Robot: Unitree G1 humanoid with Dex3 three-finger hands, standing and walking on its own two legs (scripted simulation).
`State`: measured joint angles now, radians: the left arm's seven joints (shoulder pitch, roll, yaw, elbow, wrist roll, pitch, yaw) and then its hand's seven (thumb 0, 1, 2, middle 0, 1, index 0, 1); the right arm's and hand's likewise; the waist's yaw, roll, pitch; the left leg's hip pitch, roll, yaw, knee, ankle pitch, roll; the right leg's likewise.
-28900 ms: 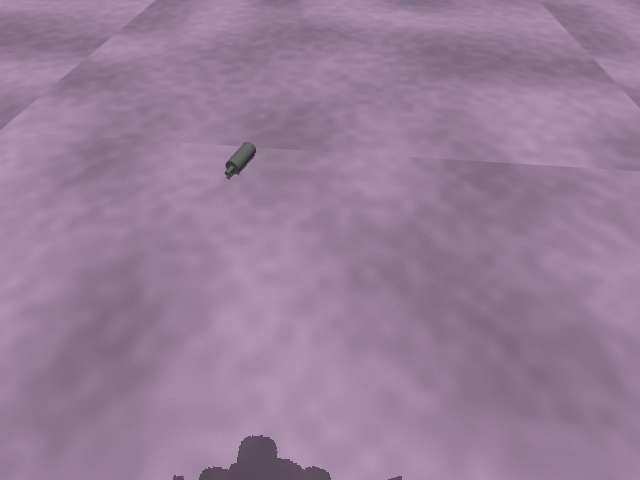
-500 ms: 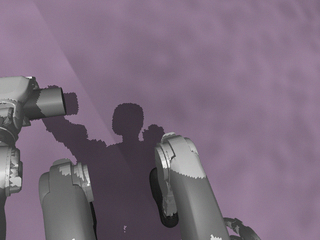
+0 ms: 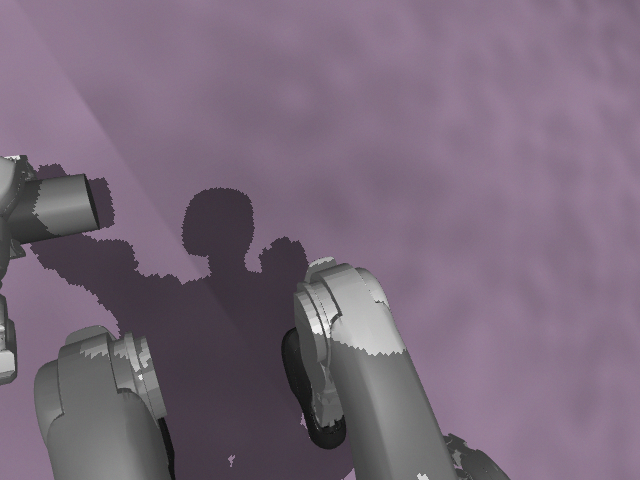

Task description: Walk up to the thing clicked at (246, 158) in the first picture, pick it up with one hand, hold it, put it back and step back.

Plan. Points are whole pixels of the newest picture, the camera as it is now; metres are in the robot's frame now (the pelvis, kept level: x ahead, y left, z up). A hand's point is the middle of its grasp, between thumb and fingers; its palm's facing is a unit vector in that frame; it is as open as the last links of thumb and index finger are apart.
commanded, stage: rest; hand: left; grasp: from above
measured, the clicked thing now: out of the picture +0.47 +0.28 -0.24
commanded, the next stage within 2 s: open in 0.88 s
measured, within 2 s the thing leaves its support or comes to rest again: rests again in 1.32 s
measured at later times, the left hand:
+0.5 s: hand (3, 223) +0.47 +0.26 -0.24, palm faces -0.47 -0.10 -0.88, open 10.4 cm
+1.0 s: hand (6, 222) +0.47 +0.26 -0.25, palm faces -0.47 -0.09 -0.88, open 10.3 cm
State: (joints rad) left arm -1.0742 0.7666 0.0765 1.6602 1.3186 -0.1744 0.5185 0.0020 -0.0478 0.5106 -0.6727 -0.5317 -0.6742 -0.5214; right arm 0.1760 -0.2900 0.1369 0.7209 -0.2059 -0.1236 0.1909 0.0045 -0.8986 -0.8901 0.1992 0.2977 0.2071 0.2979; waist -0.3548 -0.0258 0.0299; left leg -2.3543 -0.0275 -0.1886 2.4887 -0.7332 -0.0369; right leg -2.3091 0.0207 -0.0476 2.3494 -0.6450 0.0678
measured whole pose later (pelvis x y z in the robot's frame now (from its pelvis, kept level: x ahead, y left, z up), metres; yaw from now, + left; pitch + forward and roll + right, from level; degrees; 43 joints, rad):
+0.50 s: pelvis +0.00 +0.00 -0.01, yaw -2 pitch +32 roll -12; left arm -1.07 0.85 0.13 1.71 1.34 -0.19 0.59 0.00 -0.03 0.45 -0.70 -0.48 -0.70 -0.47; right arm 0.16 -0.33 0.17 0.71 -0.24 -0.17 0.25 0.00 -0.90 -0.89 0.20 0.30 0.21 0.30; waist -0.38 -0.06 0.09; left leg -2.35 -0.03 -0.23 2.53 -0.75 -0.03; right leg -2.29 0.03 -0.08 2.36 -0.65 0.07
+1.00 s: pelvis -0.01 +0.01 -0.01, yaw -4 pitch +30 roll -14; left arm -1.12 0.93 0.11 1.82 1.36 -0.21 0.64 0.00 -0.01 0.37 -0.74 -0.43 -0.75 -0.42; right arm 0.15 -0.35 0.24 0.70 -0.27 -0.22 0.28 0.00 -0.91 -0.90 0.20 0.30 0.21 0.30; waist -0.42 -0.08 0.13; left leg -2.35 -0.02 -0.25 2.56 -0.74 -0.02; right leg -2.28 0.04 -0.10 2.36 -0.62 0.08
